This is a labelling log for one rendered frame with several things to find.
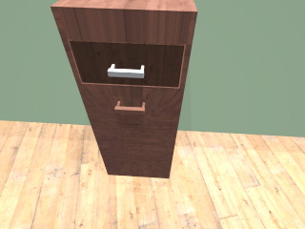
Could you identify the cabinet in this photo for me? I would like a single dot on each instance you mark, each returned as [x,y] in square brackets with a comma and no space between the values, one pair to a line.
[131,145]

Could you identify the handle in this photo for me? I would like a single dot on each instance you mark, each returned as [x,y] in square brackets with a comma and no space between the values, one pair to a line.
[130,73]
[129,110]

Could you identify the drawer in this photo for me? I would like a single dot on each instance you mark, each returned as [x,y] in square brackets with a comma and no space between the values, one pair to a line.
[162,62]

